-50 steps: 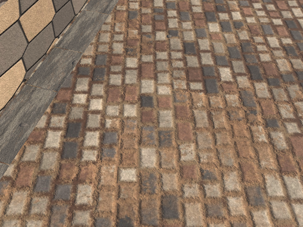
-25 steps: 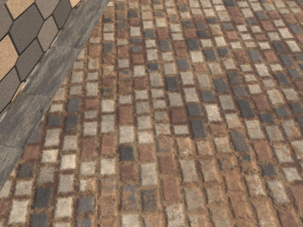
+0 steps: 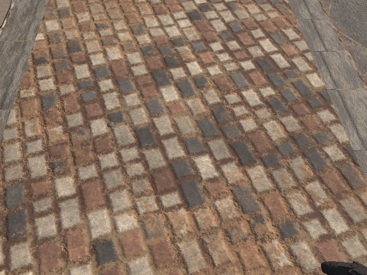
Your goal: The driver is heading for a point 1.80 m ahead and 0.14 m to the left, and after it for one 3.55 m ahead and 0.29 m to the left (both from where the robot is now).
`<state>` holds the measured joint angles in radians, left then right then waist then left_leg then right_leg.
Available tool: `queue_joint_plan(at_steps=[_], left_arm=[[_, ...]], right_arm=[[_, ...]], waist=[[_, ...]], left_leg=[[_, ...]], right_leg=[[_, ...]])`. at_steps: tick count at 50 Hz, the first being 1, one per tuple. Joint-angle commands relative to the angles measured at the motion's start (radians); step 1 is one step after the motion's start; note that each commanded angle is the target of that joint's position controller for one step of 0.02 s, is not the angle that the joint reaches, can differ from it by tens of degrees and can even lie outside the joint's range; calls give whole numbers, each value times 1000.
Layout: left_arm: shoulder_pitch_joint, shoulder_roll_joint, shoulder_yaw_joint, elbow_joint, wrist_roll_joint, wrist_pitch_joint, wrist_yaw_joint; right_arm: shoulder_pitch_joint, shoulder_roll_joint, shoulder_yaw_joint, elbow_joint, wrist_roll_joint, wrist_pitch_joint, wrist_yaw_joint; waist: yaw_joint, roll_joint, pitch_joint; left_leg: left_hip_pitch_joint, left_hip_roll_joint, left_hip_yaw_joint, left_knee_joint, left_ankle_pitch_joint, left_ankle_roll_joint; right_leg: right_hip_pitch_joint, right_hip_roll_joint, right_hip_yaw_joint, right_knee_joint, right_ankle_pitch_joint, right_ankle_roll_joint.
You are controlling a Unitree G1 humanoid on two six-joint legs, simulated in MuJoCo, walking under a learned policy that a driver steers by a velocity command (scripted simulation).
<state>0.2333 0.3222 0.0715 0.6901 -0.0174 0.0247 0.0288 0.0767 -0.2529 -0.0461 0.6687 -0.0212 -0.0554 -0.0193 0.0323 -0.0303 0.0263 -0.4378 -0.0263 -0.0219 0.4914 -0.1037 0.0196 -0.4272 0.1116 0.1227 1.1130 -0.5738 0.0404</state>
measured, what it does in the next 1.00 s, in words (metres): steps on the spot: right foot, then left foot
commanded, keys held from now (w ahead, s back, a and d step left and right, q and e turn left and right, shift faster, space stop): e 0.04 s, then no key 0.34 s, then q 0.62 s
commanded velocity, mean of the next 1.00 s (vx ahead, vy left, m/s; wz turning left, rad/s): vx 0.02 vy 0.00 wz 0.08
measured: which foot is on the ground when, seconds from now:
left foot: down 0.00-0.28, up 0.30-0.58, down 0.60-0.92, up 0.94-1.00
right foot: up 0.00-0.26, down 0.28-0.64, up 0.66-0.90, down 0.92-1.00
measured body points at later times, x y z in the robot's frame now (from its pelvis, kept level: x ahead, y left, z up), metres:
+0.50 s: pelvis +0.02 -0.03 +0.01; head +0.03 -0.05 +0.46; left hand +0.20 +0.19 -0.09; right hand +0.10 -0.32 -0.12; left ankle +0.04 +0.12 -0.70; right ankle +0.01 -0.14 -0.73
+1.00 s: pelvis -0.01 -0.06 +0.00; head +0.02 -0.07 +0.45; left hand +0.09 +0.24 -0.08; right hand +0.19 -0.32 -0.10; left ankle -0.02 +0.09 -0.69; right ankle +0.02 -0.16 -0.73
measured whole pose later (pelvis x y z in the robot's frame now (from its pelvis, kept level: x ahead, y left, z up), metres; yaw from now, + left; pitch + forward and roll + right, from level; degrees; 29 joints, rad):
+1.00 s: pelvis -0.01 -0.06 +0.00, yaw +11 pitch +1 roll +0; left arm 0.21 0.27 0.08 0.67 0.03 0.00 0.01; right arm 0.15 -0.33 -0.09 0.70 0.02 0.05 -0.03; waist -0.01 0.04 0.02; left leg -0.47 -0.06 -0.16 0.90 -0.48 -0.03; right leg -0.29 0.02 -0.01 0.53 -0.27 -0.04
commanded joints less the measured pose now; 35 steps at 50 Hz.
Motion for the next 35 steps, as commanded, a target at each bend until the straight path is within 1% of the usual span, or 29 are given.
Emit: queue_joint_plan(at_steps=[1,2,3,6,8,10,11,12,13,14,15,16,17,18,19,20,21,22,23,25,27,28,29,30,31,32,33,34,35], left_arm=[[58,125,41,-62,-6,32,5],[64,95,34,-68,-7,37,4],[63,67,25,-73,-5,36,3],[41,37,10,-86,10,26,0],[20,39,5,-91,14,22,-7],[14,53,6,-92,14,21,-16],[21,54,7,-88,14,20,-21],[42,48,8,-77,17,19,-26],[64,48,9,-65,20,17,-30],[67,68,11,-71,30,17,-30],[73,138,20,-88,43,18,-19],[9,154,18,-97,59,11,-25],[-34,115,9,-110,70,-8,-26],[-65,83,-1,-98,68,-25,-26],[-87,80,-2,-94,55,-36,-25],[-106,48,-12,-83,47,-44,-25],[-112,26,-20,-74,46,-48,-23],[-106,16,-22,-64,46,-48,-24],[-92,25,-17,-57,45,-46,-22],[-67,75,2,-46,35,-32,-13],[-59,105,16,-41,21,-15,0],[-56,114,23,-38,13,-7,6],[-45,118,28,-32,7,-2,11],[-33,112,31,-30,7,-4,15],[-22,89,30,-48,25,-11,18],[-52,62,26,-65,41,-16,22],[-126,44,23,-80,40,-17,26],[-177,20,20,-101,32,-16,27],[-195,20,22,-110,23,-12,22]], right_arm=[[24,-132,-33,-61,-1,26,-12],[13,-143,-37,-59,-7,31,-13],[15,-145,-39,-53,-10,34,-13],[15,-155,-43,-41,-1,38,-11],[15,-170,-48,-33,8,43,-6],[29,-182,-49,-19,18,48,-1],[30,-184,-48,-13,24,51,2],[23,-182,-45,-7,32,55,4],[35,-171,-40,6,39,57,6],[84,-141,-30,30,40,55,9],[108,-66,-7,21,6,49,19],[61,-83,-15,-8,4,43,13],[17,-144,-31,-4,11,47,4],[39,-149,-39,14,18,53,2],[71,-139,-42,43,14,61,-4],[107,-132,-41,64,6,68,-4],[131,-111,-35,80,10,70,1],[134,-96,-27,85,18,69,6],[112,-93,-23,78,24,66,9],[76,-119,-26,54,36,65,11],[86,-132,-29,46,43,67,13],[96,-133,-29,45,41,68,15],[100,-137,-30,42,37,69,17],[96,-162,-35,33,29,70,16],[97,-224,-53,31,24,71,12],[122,-230,-62,38,35,73,10],[148,-236,-65,31,28,73,8],[185,-235,-64,36,14,66,3],[202,-235,-62,34,3,50,2]], waist=[[-15,134,-130],[-9,155,-106],[-11,172,-107],[-19,181,-155],[-34,190,-175],[-42,200,-172],[-34,198,-163],[-16,193,-154],[-3,186,-143],[-5,145,-129],[-42,-89,-150],[-36,-235,-88],[-14,-170,-49],[-37,-155,-40],[-47,-139,-42],[-57,-137,-48],[-68,-125,-57],[-62,-118,-67],[-46,-116,-72],[-21,-116,-80],[-21,-115,-89],[-26,-112,-86],[-31,-101,-81],[-25,-66,-83],[7,62,-97],[-5,176,-109],[-55,232,-77],[-88,276,-76],[-107,269,-80]], left_leg=[[267,297,-260,-150,224,201],[207,260,-193,-179,191,195],[191,243,-159,-190,195,200],[205,263,-117,-184,258,230],[214,282,-114,-183,235,237],[219,291,-123,-179,153,233],[212,288,-121,-168,103,222],[187,276,-110,-148,59,202],[146,257,-94,-124,6,167],[80,222,-67,-83,-89,93],[-34,120,49,142,-283,-11],[-70,54,43,211,-461,-51],[-31,80,-6,316,-431,-61],[-27,79,-17,351,-386,-64],[-22,80,-16,368,-356,-73],[-1,93,-28,369,-319,-86],[42,94,-24,354,-299,-94],[67,93,-14,311,-290,-98],[72,90,-2,272,-289,-98],[54,70,23,221,-303,-95],[57,55,47,149,-254,-82],[72,50,58,90,-195,-69],[97,49,55,23,-105,-49],[132,66,14,-3,39,-20],[174,119,-66,36,276,23],[194,177,-183,-11,273,105],[235,247,-324,-83,273,187],[294,315,-432,-139,289,257],[333,357,-478,-161,322,299]], right_leg=[[-181,-112,-25,151,77,52],[-141,-112,-58,107,109,52],[-112,-107,-78,53,118,51],[-24,-123,-94,-117,128,39],[35,-130,-105,-229,166,23],[81,-124,-120,-330,191,3],[116,-116,-132,-405,225,-11],[175,-104,-151,-515,294,-31],[248,-90,-164,-621,352,-56],[323,-128,-98,-704,411,-92],[404,-349,175,-775,532,-161],[211,-480,292,-829,515,-300],[147,-432,257,-855,433,-305],[142,-386,197,-849,419,-270],[158,-345,149,-834,438,-239],[169,-334,106,-815,525,-223],[169,-313,59,-793,617,-215],[188,-302,28,-773,671,-212],[221,-306,20,-751,715,-219],[286,-335,39,-710,791,-245],[329,-364,57,-681,834,-255],[334,-370,56,-670,828,-247],[329,-364,45,-659,784,-224],[306,-334,18,-630,678,-185],[250,-256,-64,-559,567,-133],[182,-156,-180,-462,454,-66],[61,-86,-203,-364,332,-23],[-54,-48,-158,-251,81,-18],[-134,-55,-84,-72,-91,-15]])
